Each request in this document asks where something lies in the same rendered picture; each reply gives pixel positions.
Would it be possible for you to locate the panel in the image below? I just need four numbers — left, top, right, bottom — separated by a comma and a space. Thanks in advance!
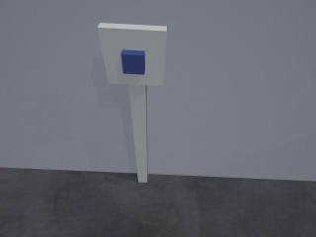
98, 23, 167, 183

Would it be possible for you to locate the button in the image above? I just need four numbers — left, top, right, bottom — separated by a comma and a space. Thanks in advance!
120, 49, 145, 75

